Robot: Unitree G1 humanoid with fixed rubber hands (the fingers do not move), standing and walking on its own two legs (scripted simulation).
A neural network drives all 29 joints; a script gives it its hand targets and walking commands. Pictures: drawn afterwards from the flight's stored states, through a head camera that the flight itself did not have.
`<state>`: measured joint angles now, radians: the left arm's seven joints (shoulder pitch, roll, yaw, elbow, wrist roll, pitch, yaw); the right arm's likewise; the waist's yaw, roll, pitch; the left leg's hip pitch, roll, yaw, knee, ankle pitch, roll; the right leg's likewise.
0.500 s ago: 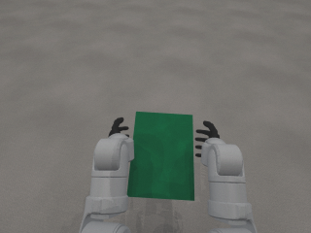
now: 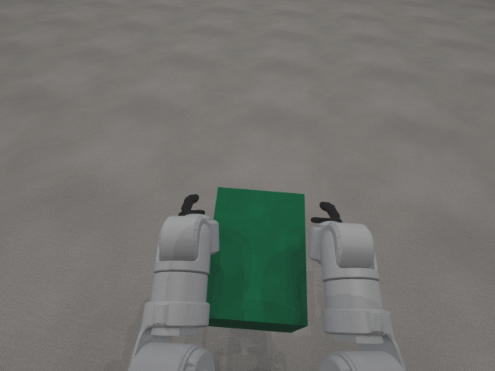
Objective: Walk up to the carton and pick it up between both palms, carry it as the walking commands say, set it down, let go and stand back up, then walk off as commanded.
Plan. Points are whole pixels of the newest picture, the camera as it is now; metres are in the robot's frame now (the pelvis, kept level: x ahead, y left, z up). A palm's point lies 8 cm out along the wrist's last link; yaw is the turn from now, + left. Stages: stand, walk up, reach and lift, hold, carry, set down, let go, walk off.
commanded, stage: carry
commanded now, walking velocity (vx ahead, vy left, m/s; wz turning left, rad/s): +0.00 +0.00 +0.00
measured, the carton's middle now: (255, 261) +0.35 +0.01 -0.03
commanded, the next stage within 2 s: hold in 1.14 s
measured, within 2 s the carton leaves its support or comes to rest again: neither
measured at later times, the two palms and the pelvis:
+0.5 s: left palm (202, 230) +0.32 +0.10 +0.10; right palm (355, 242) +0.31 -0.14 +0.09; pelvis +0.01 -0.02 +0.00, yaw +0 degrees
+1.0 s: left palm (208, 241) +0.32 +0.09 +0.07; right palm (360, 255) +0.31 -0.16 +0.06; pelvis +0.02 -0.03 +0.00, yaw +0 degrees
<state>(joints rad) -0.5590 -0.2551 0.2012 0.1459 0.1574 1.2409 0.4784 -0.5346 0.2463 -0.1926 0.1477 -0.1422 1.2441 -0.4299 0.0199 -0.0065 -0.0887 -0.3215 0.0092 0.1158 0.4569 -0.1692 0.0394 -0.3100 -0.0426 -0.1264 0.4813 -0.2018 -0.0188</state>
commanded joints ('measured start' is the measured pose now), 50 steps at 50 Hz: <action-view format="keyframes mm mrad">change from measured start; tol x2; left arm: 1 -550 -1090 -475 57 -442 -11 -601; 8 -519 -1078 -456 58 -403 -46 -592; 23 -319 -1028 -608 -148 -409 -50 -590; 25 -296 -1016 -608 -143 -399 -58 -593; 29 -262 -976 -559 -71 -339 -125 -599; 32 -252 -962 -560 -96 -329 -168 -596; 41 -156 -895 -549 -94 -286 -242 -583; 50 -113 -835 -527 -84 -248 -316 -576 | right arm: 1 -590 1040 479 -16 441 -21 557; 10 -572 1033 498 -36 435 -50 559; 23 -374 1012 621 -190 424 -48 549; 29 -310 964 582 -120 342 -124 553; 38 -246 905 595 -166 315 -223 542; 50 -173 827 576 -150 262 -323 532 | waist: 1 -19 21 -275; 19 -20 2 -311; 31 -24 2 -271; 50 -29 2 -266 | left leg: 1 114 152 -148 -89 15 3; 19 128 144 -115 -7 161 -1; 25 124 144 -111 2 145 -4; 33 98 139 -119 2 68 -6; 50 85 137 -119 11 69 -16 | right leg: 1 77 -102 117 -70 14 -18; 12 102 -112 119 -68 67 -29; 22 81 -119 121 -54 121 -33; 33 48 -121 130 -78 56 -40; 40 53 -123 129 -72 88 -41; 50 48 -124 133 -79 73 -39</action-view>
